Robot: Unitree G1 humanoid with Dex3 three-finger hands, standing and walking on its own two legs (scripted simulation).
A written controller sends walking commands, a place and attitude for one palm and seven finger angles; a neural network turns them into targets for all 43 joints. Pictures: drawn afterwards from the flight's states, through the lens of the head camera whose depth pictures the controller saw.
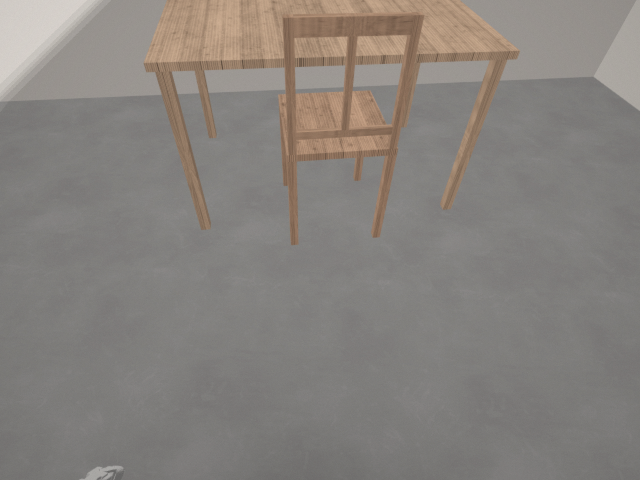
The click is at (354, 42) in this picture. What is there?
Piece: chair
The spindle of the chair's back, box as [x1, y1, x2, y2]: [341, 36, 357, 129]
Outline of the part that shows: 357,36 347,37 341,118 342,129 348,129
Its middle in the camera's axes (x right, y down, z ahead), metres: +0.08 -0.46 +1.17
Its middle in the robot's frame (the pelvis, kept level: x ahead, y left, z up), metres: +1.19 -0.03 -0.07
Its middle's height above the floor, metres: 0.69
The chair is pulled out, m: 0.00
